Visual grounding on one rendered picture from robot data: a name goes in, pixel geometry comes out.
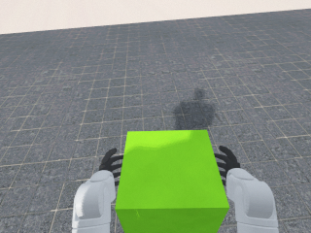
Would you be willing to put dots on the carton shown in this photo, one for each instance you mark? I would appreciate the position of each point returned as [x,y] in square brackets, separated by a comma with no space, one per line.
[170,183]

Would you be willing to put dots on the right robot forearm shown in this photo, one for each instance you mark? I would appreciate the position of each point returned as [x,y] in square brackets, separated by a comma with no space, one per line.
[254,203]

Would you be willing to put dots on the left robot forearm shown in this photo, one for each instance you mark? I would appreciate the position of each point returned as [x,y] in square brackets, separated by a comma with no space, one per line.
[92,204]

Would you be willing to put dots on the robot right hand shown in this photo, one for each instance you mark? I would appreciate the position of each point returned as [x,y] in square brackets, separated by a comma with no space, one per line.
[230,162]

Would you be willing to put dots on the robot left hand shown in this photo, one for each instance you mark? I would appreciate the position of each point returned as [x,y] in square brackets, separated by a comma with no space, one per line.
[107,161]

